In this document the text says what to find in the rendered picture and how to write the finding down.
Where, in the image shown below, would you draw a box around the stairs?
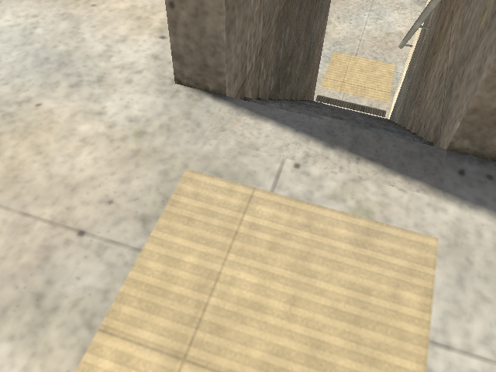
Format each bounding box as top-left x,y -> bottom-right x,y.
243,97 -> 433,146

